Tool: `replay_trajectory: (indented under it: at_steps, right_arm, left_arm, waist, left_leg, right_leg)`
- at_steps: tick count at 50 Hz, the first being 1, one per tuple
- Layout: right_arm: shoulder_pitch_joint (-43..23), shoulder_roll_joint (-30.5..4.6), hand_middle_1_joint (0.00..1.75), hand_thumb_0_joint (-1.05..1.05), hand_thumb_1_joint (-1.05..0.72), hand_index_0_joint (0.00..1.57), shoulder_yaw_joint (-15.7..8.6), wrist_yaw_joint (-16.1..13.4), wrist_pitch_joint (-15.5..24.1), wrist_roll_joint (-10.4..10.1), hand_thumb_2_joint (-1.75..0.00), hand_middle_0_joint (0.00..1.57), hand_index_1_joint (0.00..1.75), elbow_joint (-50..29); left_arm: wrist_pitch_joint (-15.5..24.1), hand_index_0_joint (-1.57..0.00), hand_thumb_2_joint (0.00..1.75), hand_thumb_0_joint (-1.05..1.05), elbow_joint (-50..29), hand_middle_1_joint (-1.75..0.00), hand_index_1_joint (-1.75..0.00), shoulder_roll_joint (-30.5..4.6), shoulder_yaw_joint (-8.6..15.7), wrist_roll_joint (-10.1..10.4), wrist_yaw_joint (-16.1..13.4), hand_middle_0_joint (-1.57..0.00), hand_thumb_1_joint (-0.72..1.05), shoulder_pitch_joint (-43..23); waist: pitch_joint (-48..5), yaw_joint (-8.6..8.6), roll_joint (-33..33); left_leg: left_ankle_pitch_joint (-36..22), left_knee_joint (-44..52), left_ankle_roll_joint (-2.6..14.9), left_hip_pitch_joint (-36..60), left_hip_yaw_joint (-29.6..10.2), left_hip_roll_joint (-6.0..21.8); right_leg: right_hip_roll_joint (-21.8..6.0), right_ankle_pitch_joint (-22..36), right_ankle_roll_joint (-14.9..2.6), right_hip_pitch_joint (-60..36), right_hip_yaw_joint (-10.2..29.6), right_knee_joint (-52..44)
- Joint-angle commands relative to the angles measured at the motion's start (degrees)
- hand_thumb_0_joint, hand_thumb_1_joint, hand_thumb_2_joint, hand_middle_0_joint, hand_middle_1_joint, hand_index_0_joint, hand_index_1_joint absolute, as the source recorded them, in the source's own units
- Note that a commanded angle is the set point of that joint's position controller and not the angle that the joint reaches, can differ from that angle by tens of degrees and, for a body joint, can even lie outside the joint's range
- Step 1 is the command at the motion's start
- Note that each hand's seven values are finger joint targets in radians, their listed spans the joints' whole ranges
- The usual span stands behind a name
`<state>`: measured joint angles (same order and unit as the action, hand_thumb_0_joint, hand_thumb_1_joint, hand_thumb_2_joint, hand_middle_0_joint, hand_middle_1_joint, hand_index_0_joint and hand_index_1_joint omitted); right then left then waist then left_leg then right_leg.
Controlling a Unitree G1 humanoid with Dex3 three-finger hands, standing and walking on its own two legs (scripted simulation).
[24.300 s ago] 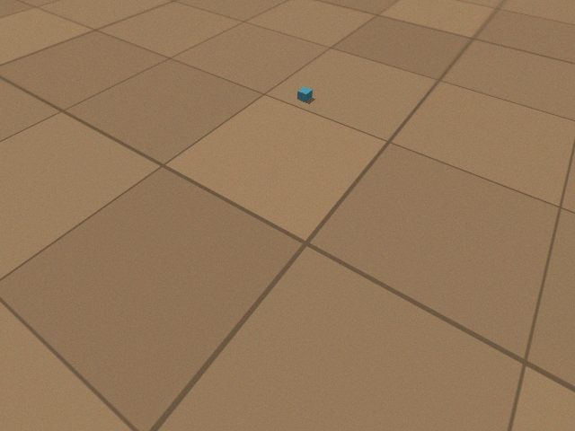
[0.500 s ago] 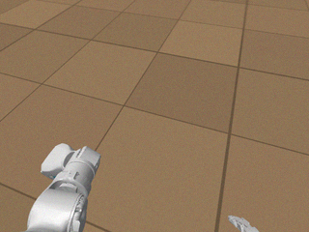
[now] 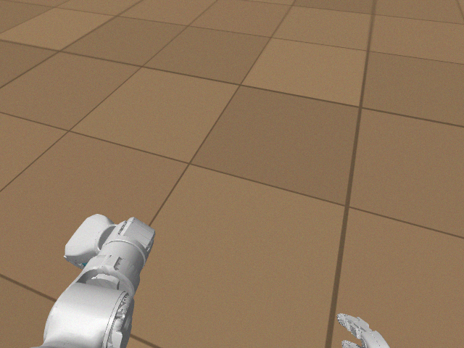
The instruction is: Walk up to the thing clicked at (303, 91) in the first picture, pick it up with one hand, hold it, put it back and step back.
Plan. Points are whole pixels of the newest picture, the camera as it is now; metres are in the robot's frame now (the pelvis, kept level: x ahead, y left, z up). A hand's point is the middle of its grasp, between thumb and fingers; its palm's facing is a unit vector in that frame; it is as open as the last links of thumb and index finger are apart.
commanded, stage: hold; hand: left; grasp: from above
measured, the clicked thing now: (113, 258) +0.32 +0.24 -0.06
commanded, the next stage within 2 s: crouch in 0.40 s
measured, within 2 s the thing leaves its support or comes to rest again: neither
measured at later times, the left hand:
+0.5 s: hand (108, 252) +0.32 +0.23 -0.02, palm faces -0.13 -0.42 -0.90, open 9.7 cm
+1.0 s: hand (117, 276) +0.32 +0.25 -0.13, palm faces -0.21 -0.39 -0.90, open 9.6 cm
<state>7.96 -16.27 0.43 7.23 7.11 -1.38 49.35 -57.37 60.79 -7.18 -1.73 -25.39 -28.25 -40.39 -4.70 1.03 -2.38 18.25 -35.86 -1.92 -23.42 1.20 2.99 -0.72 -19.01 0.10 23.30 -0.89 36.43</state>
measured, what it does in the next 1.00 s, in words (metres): stands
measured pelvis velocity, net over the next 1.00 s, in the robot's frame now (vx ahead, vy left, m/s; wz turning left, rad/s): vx -0.02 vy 0.00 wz -0.02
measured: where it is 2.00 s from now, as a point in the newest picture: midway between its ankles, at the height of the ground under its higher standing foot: outside the picture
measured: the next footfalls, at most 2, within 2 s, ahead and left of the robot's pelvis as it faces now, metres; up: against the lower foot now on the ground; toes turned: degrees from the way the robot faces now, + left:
none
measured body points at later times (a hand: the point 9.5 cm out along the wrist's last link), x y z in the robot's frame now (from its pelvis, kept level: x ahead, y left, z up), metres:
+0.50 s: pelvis +0.00 +0.00 +0.00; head +0.02 -0.02 +0.45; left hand +0.33 +0.25 +0.03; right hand +0.14 -0.25 -0.12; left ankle +0.00 +0.14 -0.72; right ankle -0.01 -0.12 -0.72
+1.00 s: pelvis -0.02 +0.00 -0.05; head +0.07 +0.02 +0.40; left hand +0.33 +0.26 -0.08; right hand +0.06 -0.28 -0.17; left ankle +0.00 +0.14 -0.72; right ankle -0.01 -0.12 -0.72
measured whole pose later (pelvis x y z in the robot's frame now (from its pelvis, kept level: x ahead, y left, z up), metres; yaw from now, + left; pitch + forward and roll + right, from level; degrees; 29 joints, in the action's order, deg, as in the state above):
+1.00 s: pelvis -0.02 +0.00 -0.05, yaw -1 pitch +18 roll -1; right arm 11.0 -16.4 -2.9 8.3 9.9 2.6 51.7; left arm -43.3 82.4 -13.0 8.1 -30.4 -36.9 -49.3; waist -7.9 4.4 0.9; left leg 24.3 -55.1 -2.2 -48.5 0.6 4.4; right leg 0.4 -23.9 0.0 47.9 -0.6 54.1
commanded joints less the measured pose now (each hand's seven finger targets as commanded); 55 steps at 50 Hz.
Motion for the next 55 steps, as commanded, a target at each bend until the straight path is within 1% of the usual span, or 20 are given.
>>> replay_trajectory:
  at_steps: [1,2,5,9,11,17,21,24,25,26,27,29,34,37,38,42,43,47,51,55]
  right_arm:
    - [-4.24,-8.13,0.3,0.0,-0.9,0.2,-2.63,-0.09,2.41,-0.19,-0.9,0.2,0.3,-6.29]
    - [-4.19,-8.31,0.3,0.0,-0.9,0.2,-2.69,-0.13,2.57,-0.23,-0.9,0.2,0.3,-6.53]
    - [-4.47,-8.16,0.3,0.0,-0.9,0.2,-2.78,-0.07,2.8,-0.19,-0.9,0.2,0.3,-6.5]
    - [-4.7,-8.35,0.3,0.0,-0.9,0.2,-2.81,0.07,2.54,-0.46,-0.9,0.2,0.3,-6.93]
    - [-4.51,-8.52,0.3,0.0,-0.9,0.2,-3.17,-0.02,2.4,-0.38,-0.9,0.2,0.3,-6.44]
    - [-4.3,-8.4,0.3,0.0,-0.9,0.2,-3.31,-0.05,2.41,-0.41,-0.9,0.2,0.3,-6.57]
    - [-4.37,-8.46,0.3,0.0,-0.9,0.2,-3.11,-0.22,2.49,-0.66,-0.9,0.2,0.3,-6.59]
    - [-3.7,-8.6,0.3,0.0,-0.9,0.2,-3.27,-0.23,2.54,-0.53,-0.9,0.2,0.3,-6.25]
    - [-3.76,-8.39,0.3,0.0,-0.89,0.2,-3.34,-0.22,2.64,-0.48,-0.91,0.2,0.3,-6.1]
    - [-4.35,-8.18,0.3,0.0,-0.87,0.2,-3.34,-0.17,2.67,-0.5,-0.89,0.2,0.3,-6.16]
    - [-3.99,-8.23,0.3,0.0,-0.87,0.2,-3.29,-0.07,2.44,-0.65,-0.89,0.2,0.3,-6.37]
    - [-3.33,-8.5,0.3,0.0,-0.87,0.2,-3.68,-0.04,2.24,-0.48,-0.89,0.2,0.3,-5.91]
    - [-0.96,-8.29,0.3,0.0,-0.87,0.2,-3.76,-0.29,2.54,0.0,-0.89,0.2,0.3,-4.23]
    - [0.59,-8.64,0.3,0.0,-0.87,0.2,-4.46,-0.36,2.89,0.58,-0.89,0.2,0.3,-3.25]
    - [1.11,-8.44,0.3,0.0,-0.87,0.2,-4.5,-0.32,2.94,0.84,-0.89,0.2,0.3,-2.75]
    - [3.97,-8.71,0.3,0.0,-0.87,0.2,-5.42,-0.26,3.52,2.3,-0.89,0.2,0.3,-0.91]
    - [4.5,-8.49,0.3,0.0,-0.87,0.2,-5.53,-0.09,3.65,2.67,-0.89,0.2,0.3,-0.61]
    - [6.42,-8.38,0.3,0.0,-0.88,0.2,-5.8,0.99,4.22,3.86,-0.89,0.2,0.3,-0.67]
    - [6.32,-8.8,0.3,0.0,-0.88,0.2,-6.24,2.5,4.7,5.52,-0.89,0.2,0.3,-1.25]
    - [6.63,-9.66,0.3,0.0,-0.88,0.2,-5.86,3.07,4.52,6.22,-0.89,0.2,0.3,-0.99]
  left_arm:
    - [0.27,-0.97,0.66,0.0,-10.41,-0.61,-0.63,-11.14,-1.43,-4.35,-3.07,-0.99,0.63,-28.61]
    - [0.19,-0.98,0.68,0.0,-9.22,-0.62,-0.64,-12.14,-0.87,-4.41,-3.18,-1.0,0.65,-28.4]
    - [0.38,-0.98,0.69,0.0,-9.02,-0.62,-0.64,-10.91,-1.37,-4.01,-3.28,-1.0,0.64,-27.82]
    - [0.21,-0.98,0.68,0.0,-10.05,-0.6,-0.62,-10.87,-1.24,-3.83,-2.86,-1.01,0.64,-27.63]
    - [0.39,-0.97,0.67,0.0,-10.41,-0.59,-0.62,-12.87,-0.46,-4.26,-2.92,-0.99,0.62,-27.23]
    - [0.68,-0.98,0.66,0.0,-10.77,-0.59,-0.61,-11.81,-0.9,-4.53,-2.73,-1.0,0.63,-27.44]
    - [0.37,-0.96,0.62,0.0,-9.81,-0.6,-0.6,-11.75,-1.01,-4.2,-2.78,-0.97,0.62,-27.51]
    - [0.63,-0.97,0.64,0.0,-8.68,-0.59,-0.61,-12.08,-0.63,-4.14,-2.77,-0.98,0.62,-27.24]
    - [0.8,-1.05,0.72,0.0,-9.03,-0.58,-0.6,-11.54,-0.82,-4.06,-2.85,-1.06,0.7,-28.49]
    - [0.81,-1.03,0.64,0.0,-8.42,-0.61,-0.56,-10.4,-1.33,-3.9,-2.74,-0.98,0.72,-27.29]
    - [0.8,-1.03,0.64,0.0,-7.23,-0.57,-0.55,-9.79,-1.36,-3.81,-2.44,-1.01,0.68,-25.82]
    - [1.47,-1.01,0.63,0.0,-6.55,-0.53,-0.52,-11.51,-0.17,-3.94,-2.65,-1.0,0.65,-26.08]
    - [4.29,-1.01,0.6,0.0,-1.42,-0.48,-0.48,-11.46,-0.44,-5.5,-3.71,-1.01,0.63,-25.22]
    - [6.18,-1.02,0.61,0.0,2.45,-0.45,-0.46,-12.49,1.45,-5.46,-5.33,-1.03,0.63,-25.65]
    - [6.91,-1.03,0.6,0.0,3.12,-0.45,-0.46,-11.98,1.63,-5.2,-5.89,-1.04,0.64,-27.12]
    - [10.47,-0.99,0.63,0.0,8.89,-0.41,-0.44,-14.02,4.51,-5.88,-8.4,-1.01,0.57,-28.72]
    - [11.46,-0.98,0.62,0.0,10.0,-0.39,-0.43,-13.3,4.71,-6.27,-8.93,-1.01,0.56,-29.04]
    - [14.55,-0.98,0.64,0.0,14.7,-0.38,-0.43,-16.86,7.94,-8.64,-12.05,-1.02,0.54,-30.71]
    - [17.54,-1.04,0.63,0.0,17.11,-0.37,-0.42,-18.84,11.89,-7.27,-15.3,-1.08,0.6,-33.97]
    - [21.23,-1.07,0.61,0.0,16.99,-0.38,-0.42,-21.27,13.42,-6.67,-16.71,-1.1,0.63,-38.99]
  waist:
    - [-18.65,0.58,1.69]
    - [-18.6,0.41,2.49]
    - [-18.42,0.15,2.62]
    - [-21.05,0.5,3.66]
    - [-20.17,-0.21,2.62]
    - [-20.82,0.06,2.2]
    - [-18.48,0.35,2.48]
    - [-18.99,0.4,3.6]
    - [-19.43,0.22,2.8]
    - [-18.94,-0.09,2.63]
    - [-19.81,0.74,4.23]
    - [-20.03,0.39,4.69]
    - [-16.65,1.26,4.71]
    - [-17.41,1.49,4.92]
    - [-17.58,2.46,4.99]
    - [-20.45,3.64,5.34]
    - [-20.44,3.88,4.62]
    - [-23.33,3.94,1.47]
    - [-26.13,4.81,-0.51]
    - [-32.48,6.59,-4.6]
  left_leg:
    - [-17.63,3.41,1.71,7.32,1.79,-3.19]
    - [-16.82,3.67,1.74,7.31,1.7,-3.12]
    - [-15.95,3.79,1.82,6.96,1.82,-3.26]
    - [-17.15,3.36,2.16,7.62,1.83,-3.34]
    - [-18.18,3.27,1.97,7.14,1.99,-3.34]
    - [-18.96,3.82,1.79,8.09,1.85,-3.09]
    - [-17.59,4.43,1.88,7.94,1.79,-3.07]
    - [-17.96,4.1,1.98,7.51,1.77,-3.04]
    - [-18.09,3.91,1.97,7.26,1.93,-3.1]
    - [-17.83,4.0,1.93,7.29,2.1,-3.2]
    - [-18.29,3.64,2.18,7.39,2.0,-3.19]
    - [-19.22,2.85,2.18,6.26,2.27,-3.27]
    - [-16.87,2.78,2.03,4.56,2.07,-2.71]
    - [-16.09,0.67,1.97,1.91,2.38,-2.44]
    - [-15.85,-0.36,2.01,0.92,2.35,-2.32]
    - [-15.87,-6.67,1.54,-5.32,2.53,-2.05]
    - [-15.1,-8.72,1.43,-7.56,2.51,-1.88]
    - [-12.17,-17.42,0.58,-16.68,2.18,-1.77]
    - [-8.57,-24.71,0.08,-25.55,1.17,-1.63]
    - [-5.02,-32.2,-0.59,-30.37,-0.39,-1.09]
  right_leg:
    - [2.68,20.23,-0.2,-8.16,-0.47,-3.78]
    - [2.79,18.97,-0.21,-8.28,-0.7,-3.87]
    - [2.7,18.04,-0.21,-8.26,-0.68,-4.49]
    - [2.53,20.56,0.11,-9.57,-0.36,-4.47]
    - [2.49,21.21,-0.09,-9.61,-0.5,-4.3]
    - [2.81,20.98,-0.44,-9.64,-0.74,-3.84]
    - [2.9,19.14,-0.48,-8.53,-0.96,-4.59]
    - [2.73,19.99,-0.35,-8.93,-0.78,-4.59]
    - [2.54,20.46,-0.25,-8.85,-0.49,-4.7]
    - [2.51,20.27,-0.24,-9.09,-0.45,-4.89]
    - [2.48,21.45,-0.06,-9.08,-0.34,-4.76]
    - [2.12,24.37,0.21,-9.32,-0.03,-4.25]
    - [2.41,20.26,-0.4,-6.24,-0.16,-4.08]
    - [2.26,19.93,-0.48,-4.13,0.49,-2.75]
    - [2.26,20.68,-0.4,-2.67,0.62,-2.05]
    - [2.12,22.04,-0.52,2.54,1.16,3.64]
    - [2.15,21.23,-0.61,5.21,1.2,5.73]
    - [2.44,17.46,-1.14,14.28,1.29,14.55]
    - [2.71,12.86,-1.49,23.31,0.72,21.4]
    - [3.5,8.02,-2.04,34.46,-1.28,29.47]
